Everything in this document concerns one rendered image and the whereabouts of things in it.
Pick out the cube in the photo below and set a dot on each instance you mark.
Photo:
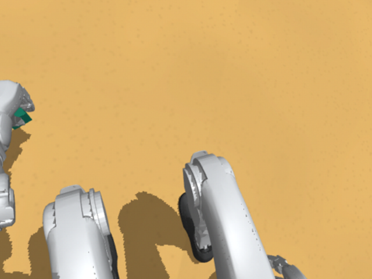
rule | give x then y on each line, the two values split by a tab
21	113

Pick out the left robot arm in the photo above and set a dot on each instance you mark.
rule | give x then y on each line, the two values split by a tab
7	197

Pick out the left robot hand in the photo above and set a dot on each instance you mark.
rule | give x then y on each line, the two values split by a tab
12	97

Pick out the right robot foot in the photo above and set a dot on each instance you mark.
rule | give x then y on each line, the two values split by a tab
202	255

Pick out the right robot hand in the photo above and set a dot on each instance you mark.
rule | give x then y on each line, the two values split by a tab
282	267

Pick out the left robot foot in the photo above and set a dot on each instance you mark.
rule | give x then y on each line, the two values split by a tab
114	257

